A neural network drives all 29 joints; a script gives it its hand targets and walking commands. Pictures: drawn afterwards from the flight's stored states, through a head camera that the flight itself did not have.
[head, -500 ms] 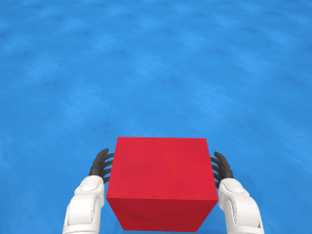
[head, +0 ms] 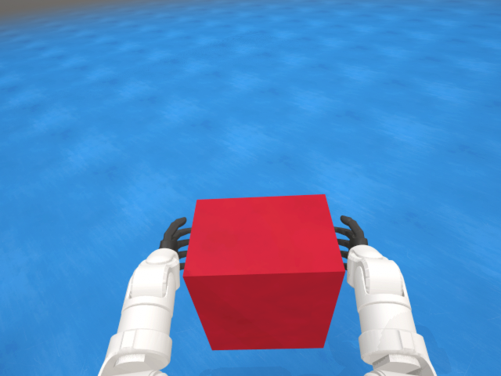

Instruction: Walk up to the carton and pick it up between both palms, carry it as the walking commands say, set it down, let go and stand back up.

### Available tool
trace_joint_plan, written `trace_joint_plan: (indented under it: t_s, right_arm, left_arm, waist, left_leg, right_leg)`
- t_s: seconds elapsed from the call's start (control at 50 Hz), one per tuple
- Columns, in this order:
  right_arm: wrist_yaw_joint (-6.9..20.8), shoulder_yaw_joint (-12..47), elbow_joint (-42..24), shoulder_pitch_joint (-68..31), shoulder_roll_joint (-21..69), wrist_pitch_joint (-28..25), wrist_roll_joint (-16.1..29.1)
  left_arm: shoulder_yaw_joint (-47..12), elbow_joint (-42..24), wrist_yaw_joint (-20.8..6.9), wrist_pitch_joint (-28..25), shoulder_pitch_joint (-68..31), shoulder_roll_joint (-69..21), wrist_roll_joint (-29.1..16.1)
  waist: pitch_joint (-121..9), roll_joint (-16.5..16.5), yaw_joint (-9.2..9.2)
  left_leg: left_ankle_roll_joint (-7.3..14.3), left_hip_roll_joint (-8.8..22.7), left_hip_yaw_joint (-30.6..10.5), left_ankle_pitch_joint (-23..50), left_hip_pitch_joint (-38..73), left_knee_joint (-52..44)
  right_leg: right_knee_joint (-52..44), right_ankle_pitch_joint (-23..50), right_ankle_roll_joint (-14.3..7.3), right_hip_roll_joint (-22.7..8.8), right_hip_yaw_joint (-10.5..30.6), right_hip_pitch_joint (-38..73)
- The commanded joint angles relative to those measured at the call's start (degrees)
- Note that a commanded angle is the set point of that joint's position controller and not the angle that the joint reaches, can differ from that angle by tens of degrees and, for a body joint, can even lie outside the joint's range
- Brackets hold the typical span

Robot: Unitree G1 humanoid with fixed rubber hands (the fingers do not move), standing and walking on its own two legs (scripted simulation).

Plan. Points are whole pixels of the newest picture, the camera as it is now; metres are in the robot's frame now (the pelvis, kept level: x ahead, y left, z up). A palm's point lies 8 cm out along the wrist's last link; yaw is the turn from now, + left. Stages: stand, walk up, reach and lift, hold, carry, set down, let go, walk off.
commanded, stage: hold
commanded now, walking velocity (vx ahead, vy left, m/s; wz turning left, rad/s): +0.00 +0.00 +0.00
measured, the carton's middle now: (264, 278) +0.31 -0.04 -0.03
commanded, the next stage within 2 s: set down in 0.18 s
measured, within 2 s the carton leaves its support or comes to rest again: neither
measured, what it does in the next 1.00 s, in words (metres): stands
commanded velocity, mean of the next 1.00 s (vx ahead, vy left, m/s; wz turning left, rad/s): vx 0.00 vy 0.00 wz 0.00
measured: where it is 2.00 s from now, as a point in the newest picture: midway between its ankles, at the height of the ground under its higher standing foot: outside the picture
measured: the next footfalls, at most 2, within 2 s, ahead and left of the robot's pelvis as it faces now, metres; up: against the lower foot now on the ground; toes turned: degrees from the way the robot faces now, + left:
none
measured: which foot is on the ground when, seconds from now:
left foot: down 0.00-1.00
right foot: down 0.00-1.00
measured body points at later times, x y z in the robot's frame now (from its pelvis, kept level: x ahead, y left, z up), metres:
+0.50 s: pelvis +0.06 +0.00 +0.01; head +0.05 -0.02 +0.46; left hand +0.38 +0.11 +0.02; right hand +0.33 -0.21 +0.01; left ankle +0.02 +0.10 -0.73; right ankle +0.10 -0.11 -0.73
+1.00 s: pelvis +0.02 +0.01 -0.02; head +0.12 -0.02 +0.42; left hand +0.36 +0.11 -0.07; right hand +0.31 -0.21 -0.08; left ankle +0.02 +0.10 -0.73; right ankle +0.10 -0.11 -0.73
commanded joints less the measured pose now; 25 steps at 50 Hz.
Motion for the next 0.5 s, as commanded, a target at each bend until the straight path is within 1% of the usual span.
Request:
trace_joint_plan:
  t_s: [0.0, 0.02, 0.04, 0.06, 0.08, 0.1, 0.12, 0.14, 0.16, 0.18, 0.2, 0.22, 0.24, 0.26, 0.28, 0.3, 0.32, 0.34, 0.36, 0.38, 0.4, 0.42, 0.44, 0.46, 0.48]
  right_arm:
    - [15.26, 27.93, -2.69, -41.95, 56.19, -2.52, 12.32]
    - [16.13, 26.21, -1.69, -41.16, 56.55, -1.63, 10.99]
    - [16.04, 26.37, 1.27, -35.30, 58.45, -0.90, 10.63]
    - [16.79, 25.46, 0.59, -34.20, 59.31, -0.83, 10.31]
    - [16.18, 24.09, 1.90, -31.87, 57.32, -0.56, 8.27]
    - [16.98, 24.20, -0.83, -35.08, 58.06, -0.82, 9.20]
    - [16.72, 21.88, 0.02, -38.57, 54.51, -1.20, 7.84]
    - [16.30, 21.36, 2.65, -35.52, 57.26, -1.71, 7.36]
    - [16.19, 22.80, -2.08, -37.21, 56.81, -3.01, 8.46]
    - [17.14, 19.13, 2.44, -34.15, 56.03, -3.74, 3.84]
    - [17.70, 15.66, 3.40, -35.20, 55.01, -4.65, 3.43]
    - [18.70, 17.61, 1.11, -37.54, 51.66, -5.55, 2.97]
    - [18.71, 16.93, 0.98, -38.04, 48.63, -6.41, 2.66]
    - [18.33, 17.62, 2.03, -36.77, 50.46, -6.50, 2.78]
    - [17.71, 17.10, 0.91, -33.79, 50.55, -6.91, 3.39]
    - [17.07, 17.20, -1.35, -32.27, 50.94, -7.71, 1.85]
    - [16.88, 19.98, -1.95, -32.47, 52.71, -7.89, 3.28]
    - [16.68, 22.79, -3.19, -29.62, 54.18, -8.13, 4.85]
    - [17.13, 24.31, -3.37, -27.98, 52.75, -8.63, 5.53]
    - [17.39, 24.66, -5.12, -27.06, 52.31, -9.16, 4.91]
    - [16.84, 24.20, -4.62, -25.55, 51.55, -10.01, 5.10]
    - [16.61, 24.85, -6.70, -23.07, 49.21, -10.78, 5.08]
    - [16.22, 26.53, -5.94, -19.11, 52.82, -11.41, 5.58]
    - [16.66, 28.08, -9.01, -20.29, 52.28, -12.73, 6.69]
    - [16.90, 30.24, -7.78, -19.34, 52.25, -13.07, 7.12]
  left_arm:
    - [-23.65, 1.14, -14.26, -1.79, -39.61, -51.95, -9.25]
    - [-22.70, 1.06, -15.11, -1.18, -37.98, -53.22, -8.01]
    - [-21.99, 0.90, -15.32, -0.62, -35.65, -50.84, -7.35]
    - [-20.91, 0.55, -15.21, -0.03, -36.25, -50.50, -7.42]
    - [-21.51, 3.29, -15.42, 0.57, -33.08, -52.82, -6.27]
    - [-19.86, 2.15, -15.57, 0.93, -32.26, -52.46, -5.76]
    - [-20.95, 2.94, -15.97, 0.28, -37.13, -54.08, -5.41]
    - [-20.54, 3.80, -16.23, 0.37, -37.36, -53.66, -5.02]
    - [-22.68, -1.83, -16.20, 0.12, -37.58, -53.79, -6.63]
    - [-23.41, -0.09, -15.58, -0.34, -39.76, -58.39, -8.32]
    - [-21.36, 1.24, -15.19, -1.00, -40.36, -57.24, -7.23]
    - [-22.87, 0.90, -14.89, -1.67, -40.89, -60.76, -8.42]
    - [-21.40, 3.77, -15.09, -1.38, -39.11, -59.05, -7.01]
    - [-22.44, 2.96, -15.34, -2.17, -39.78, -60.58, -7.95]
    - [-22.67, 4.21, -15.87, -2.09, -36.30, -60.39, -6.98]
    - [-21.74, 2.10, -16.11, -3.34, -36.72, -58.76, -6.42]
    - [-23.71, 1.29, -15.68, -4.36, -34.66, -59.53, -8.59]
    - [-24.48, 0.46, -15.18, -4.67, -31.17, -57.24, -8.15]
    - [-23.16, 1.51, -14.28, -4.84, -27.24, -56.29, -7.07]
    - [-22.74, -0.15, -13.45, -5.58, -25.93, -56.11, -6.20]
    - [-22.07, 1.38, -12.87, -6.07, -22.72, -55.85, -5.10]
    - [-24.10, -1.56, -12.72, -6.87, -20.65, -56.16, -5.58]
    - [-24.35, -0.62, -12.76, -7.53, -19.45, -54.16, -5.64]
    - [-23.83, -3.52, -12.23, -8.55, -16.34, -53.63, -4.86]
    - [-25.94, -3.99, -11.67, -8.42, -13.55, -55.55, -5.18]
  waist:
    - [-10.43, -5.39, 3.25]
    - [-10.36, -8.05, 3.83]
    - [-10.12, -8.07, 4.73]
    - [-10.72, -6.21, 3.96]
    - [-7.57, -5.95, 2.80]
    - [-9.98, -3.46, 7.26]
    - [-10.90, 0.40, 3.75]
    - [-6.44, 2.75, 3.45]
    - [-9.10, 2.17, 3.60]
    - [-5.99, -3.23, -1.33]
    - [-2.04, -0.39, 0.48]
    - [-8.60, -1.45, -0.93]
    - [-9.23, 1.18, -0.92]
    - [-7.73, 0.19, -2.23]
    - [-6.22, 0.27, -2.70]
    - [-8.20, -2.55, -3.44]
    - [-12.98, -6.88, -2.61]
    - [-13.19, -5.92, -2.48]
    - [-13.53, -7.29, 1.05]
    - [-17.57, -8.53, 1.11]
    - [-16.37, -7.01, 1.45]
    - [-17.79, -7.64, 1.29]
    - [-17.85, -6.26, 1.89]
    - [-20.25, -4.76, 4.48]
    - [-21.14, -3.23, 4.52]
  left_leg:
    - [2.67, 2.02, -5.92, -17.27, -21.47, -12.86]
    - [1.95, 1.32, -5.81, -14.57, -21.17, -13.47]
    - [1.93, 1.83, -6.86, -9.54, -18.79, -13.49]
    - [1.43, 1.39, -5.86, -8.78, -16.51, -13.59]
    - [1.80, 1.58, -6.40, -5.76, -16.86, -14.39]
    - [1.17, 2.19, -5.71, -9.13, -19.32, -14.43]
    - [0.85, 1.82, -5.90, -15.83, -18.20, -15.58]
    - [1.32, 2.35, -4.99, -14.44, -22.43, -16.73]
    - [0.78, 2.61, -4.67, -12.65, -19.75, -16.09]
    - [1.30, 3.76, -6.91, -8.74, -14.81, -17.95]
    - [1.18, 4.12, -7.32, -10.17, -19.27, -17.96]
    - [0.28, 3.91, -8.07, -10.00, -14.69, -18.97]
    - [-0.45, 2.09, -5.29, -8.34, -17.87, -17.24]
    - [-0.03, 2.52, -5.68, -8.71, -16.21, -16.58]
    - [0.13, 2.09, -5.13, -4.98, -17.81, -16.48]
    - [0.24, 1.89, -6.18, -2.53, -18.73, -15.74]
    - [-0.01, 2.40, -7.01, 3.64, -13.17, -14.35]
    - [0.44, 2.29, -6.93, 9.72, -12.07, -14.18]
    - [0.22, 1.74, -7.80, 15.07, -12.88, -13.96]
    - [-0.28, 1.48, -7.43, 16.19, -10.19, -12.61]
    - [0.13, 0.98, -6.31, 16.30, -9.83, -12.63]
    - [-0.45, 1.05, -6.54, 17.34, -8.55, -12.56]
    - [-0.05, 1.26, -7.32, 23.38, -11.18, -13.24]
    - [-0.47, 0.81, -7.35, 24.20, -12.79, -12.60]
    - [-0.69, -0.11, -6.03, 20.64, -10.15, -12.49]
  right_leg:
    - [-4.46, -18.44, 0.96, 0.05, 6.76, 19.82]
    - [-5.10, -17.61, 1.29, 0.83, 5.79, 19.24]
    - [-5.05, -11.98, 1.12, 0.48, 5.82, 20.20]
    - [-4.87, -8.94, 0.70, 0.73, 6.63, 20.44]
    - [-5.44, -4.94, 0.42, 0.79, 5.23, 16.84]
    - [-5.81, -8.40, 0.71, -0.42, 7.71, 21.24]
    - [-5.93, -14.47, 1.20, 1.46, 6.64, 21.39]
    - [-5.87, -10.34, 0.65, 0.65, 6.68, 20.91]
    - [-5.72, -9.19, 0.36, -0.27, 7.80, 22.01]
    - [-4.22, -5.23, 0.21, 0.23, 3.69, 19.94]
    - [-3.79, -6.84, -1.20, -0.37, 3.84, 18.91]
    - [-3.55, -4.68, -0.72, 0.93, 3.82, 20.18]
    - [-4.25, -6.19, -0.78, 0.30, 3.52, 21.56]
    - [-4.34, -6.41, -1.07, 0.27, 3.56, 20.02]
    - [-5.21, -2.90, -1.64, -0.71, 4.12, 21.73]
    - [-5.19, -0.98, -1.45, -0.50, 4.51, 21.66]
    - [-4.60, 4.06, -0.72, -0.15, 4.12, 22.83]
    - [-3.60, 10.48, -0.81, -0.45, 4.27, 21.37]
    - [-3.50, 14.73, -0.66, -0.57, 5.06, 22.43]
    - [-2.95, 15.14, -0.45, -0.29, 5.36, 20.11]
    - [-3.53, 17.31, -0.44, -1.02, 6.14, 20.39]
    - [-3.78, 18.32, -0.61, 0.02, 5.84, 20.59]
    - [-1.86, 26.80, -0.53, -0.47, 6.43, 23.60]
    - [-1.30, 29.50, -0.48, -1.05, 8.05, 24.53]
    - [-1.73, 27.72, -0.55, -0.95, 7.89, 23.58]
